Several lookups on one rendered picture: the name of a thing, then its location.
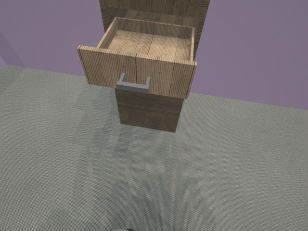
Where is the cabinet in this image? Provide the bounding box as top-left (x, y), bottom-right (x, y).
top-left (99, 0), bottom-right (210, 133)

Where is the drawer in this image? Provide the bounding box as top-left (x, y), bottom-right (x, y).
top-left (77, 17), bottom-right (197, 99)

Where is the handle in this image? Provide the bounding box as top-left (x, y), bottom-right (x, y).
top-left (116, 73), bottom-right (151, 93)

